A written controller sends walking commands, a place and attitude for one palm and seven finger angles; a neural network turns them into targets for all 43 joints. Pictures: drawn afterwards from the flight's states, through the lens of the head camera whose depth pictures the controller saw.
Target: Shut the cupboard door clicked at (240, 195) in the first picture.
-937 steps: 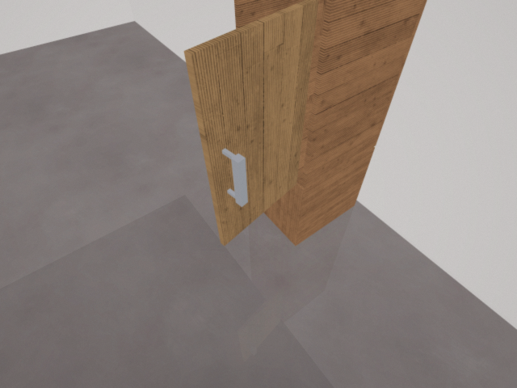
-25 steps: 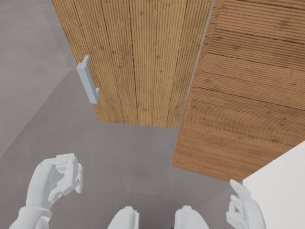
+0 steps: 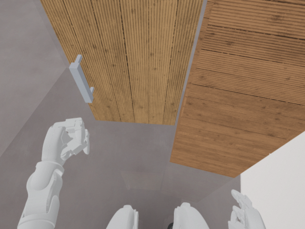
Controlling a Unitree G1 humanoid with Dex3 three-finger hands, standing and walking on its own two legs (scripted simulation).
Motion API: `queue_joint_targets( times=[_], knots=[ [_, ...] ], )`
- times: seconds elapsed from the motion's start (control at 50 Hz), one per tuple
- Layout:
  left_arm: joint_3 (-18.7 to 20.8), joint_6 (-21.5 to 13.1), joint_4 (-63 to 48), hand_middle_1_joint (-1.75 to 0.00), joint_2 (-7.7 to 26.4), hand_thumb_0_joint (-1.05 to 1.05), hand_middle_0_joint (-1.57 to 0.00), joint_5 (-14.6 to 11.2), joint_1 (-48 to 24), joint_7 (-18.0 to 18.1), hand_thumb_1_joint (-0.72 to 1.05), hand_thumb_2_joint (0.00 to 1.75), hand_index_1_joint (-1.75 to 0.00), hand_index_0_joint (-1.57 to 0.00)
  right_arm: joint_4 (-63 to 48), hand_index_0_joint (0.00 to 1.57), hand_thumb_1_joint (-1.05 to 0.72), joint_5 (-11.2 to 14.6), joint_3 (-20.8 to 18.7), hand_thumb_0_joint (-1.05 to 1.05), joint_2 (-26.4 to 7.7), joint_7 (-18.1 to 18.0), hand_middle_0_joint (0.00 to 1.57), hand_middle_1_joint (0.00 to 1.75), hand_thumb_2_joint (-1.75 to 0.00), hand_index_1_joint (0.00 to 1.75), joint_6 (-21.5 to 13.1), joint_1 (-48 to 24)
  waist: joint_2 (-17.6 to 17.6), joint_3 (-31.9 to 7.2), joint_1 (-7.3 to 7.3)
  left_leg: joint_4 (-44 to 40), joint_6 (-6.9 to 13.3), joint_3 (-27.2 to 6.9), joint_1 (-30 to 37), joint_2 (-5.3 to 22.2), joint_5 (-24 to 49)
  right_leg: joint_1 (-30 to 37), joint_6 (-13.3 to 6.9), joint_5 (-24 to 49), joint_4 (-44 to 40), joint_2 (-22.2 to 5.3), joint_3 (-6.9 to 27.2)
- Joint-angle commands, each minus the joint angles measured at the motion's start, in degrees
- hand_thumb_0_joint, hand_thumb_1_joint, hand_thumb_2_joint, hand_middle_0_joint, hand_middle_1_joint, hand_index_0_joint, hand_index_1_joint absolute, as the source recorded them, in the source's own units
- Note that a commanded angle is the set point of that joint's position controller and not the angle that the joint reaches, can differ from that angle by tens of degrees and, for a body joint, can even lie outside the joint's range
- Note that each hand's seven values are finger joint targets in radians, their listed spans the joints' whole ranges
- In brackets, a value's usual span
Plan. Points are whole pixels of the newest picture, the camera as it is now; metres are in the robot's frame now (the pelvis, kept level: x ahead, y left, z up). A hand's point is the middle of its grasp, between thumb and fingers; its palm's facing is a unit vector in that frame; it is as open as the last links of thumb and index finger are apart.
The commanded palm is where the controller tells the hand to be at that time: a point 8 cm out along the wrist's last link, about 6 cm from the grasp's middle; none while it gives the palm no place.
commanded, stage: bring the fist close to the handle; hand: left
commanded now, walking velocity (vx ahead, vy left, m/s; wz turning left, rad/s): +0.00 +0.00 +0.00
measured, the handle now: (84, 80) +0.53 +0.23 +0.04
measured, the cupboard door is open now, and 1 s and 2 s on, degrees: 100 100 89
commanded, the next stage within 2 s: push the door shut along its arc in 0.92 s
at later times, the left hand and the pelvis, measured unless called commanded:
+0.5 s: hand (95, 105) +0.43 +0.18 +0.04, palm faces -0.03 -1.00 -0.04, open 3.2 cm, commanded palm +0.41 +0.23 +0.05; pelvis +0.00 +0.00 +0.00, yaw -1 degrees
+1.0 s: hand (92, 102) +0.44 +0.19 +0.04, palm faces -0.03 -1.00 -0.03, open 3.2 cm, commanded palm +0.41 +0.24 +0.05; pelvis +0.01 +0.01 +0.01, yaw -1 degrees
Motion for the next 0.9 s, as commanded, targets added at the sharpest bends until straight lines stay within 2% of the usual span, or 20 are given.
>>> queue_joint_targets(
  times=[0.0,0.14,0.2,0.28,0.32,0.34,0.36,0.38,0.42,0.44,0.5,0.54,0.6,0.62,0.66,0.68,0.76,0.78,0.82,0.88],
  knots=[
    [3.7,-4.1,-5.9,-1.50,8.3,0.00,-1.30,-0.4,-16.5,0.3,0.90,0.90,-1.50,-1.30,-6.4,0.20,-0.90,0.0,-3.7,0.00,-7.8,-0.5,0.20,0.30,-0.90,0.30,-2.0,0.2,-0.6,-16.4,-1.20,-11.8,-0.4,-2.6,4.0,-1.1,13.7,16.8,1.2,8.9,-9.5,0.9,6.3],
    [7.0,-5.7,0.4,-1.50,12.1,0.00,-1.30,-0.1,-24.2,0.4,0.90,0.90,-1.50,-1.30,-4.5,0.20,-0.90,-0.2,-4.0,0.00,-8.2,-0.2,0.20,0.30,-0.90,0.30,-0.7,2.1,1.1,-20.2,-0.61,-12.1,-0.7,-2.5,5.9,-1.1,18.9,19.2,0.9,15.2,-8.3,1.1,6.2],
    [5.3,-6.3,3.7,-1.50,10.6,0.00,-1.30,0.8,-29.0,0.4,0.90,0.90,-1.50,-1.30,-3.4,0.20,-0.90,-0.1,-4.1,0.00,-8.1,0.0,0.20,0.30,-0.90,0.30,0.1,2.7,0.7,-19.9,-1.88,-12.1,-0.7,-2.4,6.6,-0.7,19.2,17.8,1.1,15.9,-8.4,1.0,6.1],
    [7.3,-6.6,10.2,-1.50,13.1,0.00,-1.30,1.4,-35.4,0.8,0.90,0.90,-1.50,-1.30,-2.1,0.20,-0.90,-0.1,-4.2,0.00,-8.5,-0.1,0.20,0.30,-0.90,0.30,1.1,3.9,-1.3,-19.0,-2.62,-12.1,-0.6,-2.6,5.2,-0.7,17.2,17.2,1.2,14.3,-9.0,1.0,6.3],
    [5.9,-7.1,11.9,-1.50,12.1,0.00,-1.30,1.9,-40.7,0.7,0.90,0.90,-1.50,-1.30,-1.6,0.20,-0.90,-0.3,-4.0,0.00,-8.4,0.0,0.20,0.30,-0.90,0.30,1.4,4.3,0.9,-19.7,-3.33,-12.0,-0.6,-2.6,5.7,-0.9,16.8,16.1,1.2,13.8,-8.9,0.9,6.4],
    [7.3,-7.5,13.2,-1.50,14.1,0.00,-1.30,2.1,-42.8,0.8,0.90,0.90,-1.50,-1.30,-1.3,0.20,-0.90,-0.3,-4.1,0.00,-8.7,-0.2,0.20,0.30,-0.90,0.30,1.5,4.8,0.3,-20.1,-3.58,-11.7,-0.5,-2.8,5.7,-0.8,17.0,16.1,1.1,13.8,-8.8,1.2,6.4],
    [7.2,-7.6,15.3,-1.50,14.0,0.00,-1.30,2.2,-44.4,0.7,0.90,0.90,-1.50,-1.30,-0.8,0.20,-0.90,-0.4,-4.0,0.00,-8.6,-0.2,0.20,0.30,-0.90,0.30,1.8,5.0,-0.4,-20.4,-3.97,-11.5,-0.4,-2.8,5.4,-0.8,16.6,16.0,1.3,13.7,-9.0,1.1,6.6],
    [8.0,-8.0,16.0,-1.50,15.3,0.00,-1.30,2.4,-46.6,0.6,0.90,0.90,-1.50,-1.30,-0.4,0.20,-0.90,-0.5,-4.0,0.00,-8.7,-0.3,0.20,0.30,-0.90,0.30,1.9,5.3,0.7,-21.7,-3.91,-11.1,-0.4,-2.6,5.4,-0.8,17.0,16.3,1.3,14.3,-8.7,1.0,6.9],
    [8.9,-8.2,19.6,-1.50,16.2,0.00,-1.30,2.7,-48.7,0.3,0.90,0.90,-1.50,-1.30,0.2,0.20,-0.90,-0.6,-4.0,0.00,-8.7,-0.2,0.20,0.30,-0.90,0.30,2.3,6.0,0.2,-22.4,-4.15,-10.8,-0.3,-2.6,4.9,-0.8,17.7,16.8,1.3,15.4,-8.5,1.1,7.0],
    [10.3,-8.6,20.0,-1.50,18.2,0.00,-1.30,2.6,-49.8,0.1,0.90,0.90,-1.50,-1.30,0.1,0.20,-0.90,-0.7,-3.9,0.00,-8.9,-0.2,0.20,0.30,-0.90,0.30,2.4,6.6,1.5,-23.5,-3.69,-10.6,-0.3,-2.8,5.2,-1.0,19.3,17.4,1.0,16.6,-7.9,1.2,6.8],
    [9.9,-8.6,24.2,-1.50,18.2,0.00,-1.30,3.5,-52.5,-0.6,0.90,0.90,-1.50,-1.30,0.8,0.20,-0.90,-0.8,-3.9,0.00,-8.9,0.1,0.20,0.30,-0.90,0.30,3.2,7.6,1.6,-24.4,-4.56,-10.2,-0.3,-2.7,5.2,-0.7,20.5,16.5,1.3,18.1,-7.6,1.2,6.9],
    [11.1,-8.3,25.9,-1.50,18.7,0.00,-1.30,3.1,-49.0,-1.2,0.90,0.90,-1.50,-1.30,0.0,0.20,-0.90,-0.8,-4.0,0.00,-9.1,0.6,0.20,0.30,-0.90,0.30,3.7,8.4,2.3,-25.4,-3.15,-10.6,-0.4,-2.7,5.7,-0.9,22.2,17.6,0.9,19.1,-7.5,1.5,6.6],
    [11.1,-8.1,24.6,-1.50,17.9,0.00,-1.30,2.8,-45.7,-1.7,0.90,0.90,-1.50,-1.30,-0.7,0.20,-0.90,-0.7,-4.3,0.00,-9.0,1.1,0.20,0.30,-0.90,0.30,4.7,8.7,0.1,-26.7,-2.81,-11.1,-0.3,-2.3,5.8,-0.7,24.3,20.0,1.2,21.9,-7.8,1.4,6.7],
    [10.3,-8.2,23.4,-1.50,16.9,0.00,-1.30,2.6,-44.9,-1.8,0.90,0.90,-1.50,-1.30,-1.1,0.20,-0.90,-0.6,-4.4,0.00,-8.8,1.4,0.20,0.30,-0.90,0.30,4.9,8.7,1.7,-26.8,-2.55,-11.3,-0.4,-2.0,6.2,-0.7,24.3,20.1,1.2,21.8,-8.1,1.4,6.9],
    [10.9,-8.4,22.8,-1.50,17.3,0.00,-1.30,2.3,-45.2,-1.4,0.90,0.90,-1.50,-1.30,-1.0,0.20,-0.90,-0.5,-4.6,0.00,-9.0,1.4,0.20,0.30,-0.90,0.30,5.3,8.9,-1.1,-25.2,-3.29,-11.5,-0.2,-2.2,5.8,-0.5,23.4,19.3,1.4,21.1,-8.5,1.6,6.5],
    [9.8,-8.6,22.6,-1.50,16.1,0.00,-1.30,2.3,-46.5,-1.1,0.90,0.90,-1.50,-1.30,-0.8,0.20,-0.90,-0.6,-4.5,0.00,-8.8,1.4,0.20,0.30,-0.90,0.30,5.4,8.9,-0.5,-23.9,-3.75,-11.8,-0.2,-2.1,5.3,-0.7,21.7,19.1,1.5,19.9,-9.0,1.5,6.7],
    [12.1,-10.5,20.6,-1.50,19.4,0.00,-1.30,2.9,-50.4,0.2,0.90,0.90,-1.50,-1.30,-0.1,0.20,-0.90,-1.0,-4.6,0.00,-9.0,1.0,0.20,0.30,-0.90,0.30,5.5,8.9,0.3,-24.4,-3.85,-11.8,-0.1,-2.2,5.8,-0.8,19.8,18.8,1.4,17.8,-9.2,1.5,7.0],
    [12.2,-10.9,21.2,-1.50,19.3,0.00,-1.30,3.2,-49.1,0.2,0.90,0.90,-1.50,-1.30,0.0,0.20,-0.90,-1.0,-4.6,0.00,-9.0,0.9,0.20,0.30,-0.90,0.30,5.5,8.9,0.0,-24.6,-3.81,-11.9,-0.2,-2.3,6.2,-0.7,20.1,18.7,1.3,18.0,-9.1,1.5,6.9],
    [10.9,-11.7,20.4,-1.50,18.1,0.00,-1.30,3.4,-50.0,0.0,0.90,0.90,-1.50,-1.30,0.3,0.20,-0.90,-1.1,-4.5,0.00,-8.8,0.9,0.20,0.30,-0.90,0.30,5.4,8.7,2.3,-25.4,-3.76,-11.9,-0.4,-2.3,7.7,-0.7,21.5,18.3,1.2,18.8,-8.9,1.5,6.8],
    [10.8,-11.4,22.5,-1.50,18.3,0.00,-1.30,3.2,-49.4,-0.6,0.90,0.90,-1.50,-1.30,0.7,0.20,-0.90,-1.0,-4.4,0.00,-8.9,0.8,0.20,0.30,-0.90,0.30,5.6,8.5,2.0,-23.8,-4.08,-12.1,-0.5,-2.7,7.9,-0.5,21.2,17.4,1.2,18.2,-9.1,1.6,6.4]
  ],
)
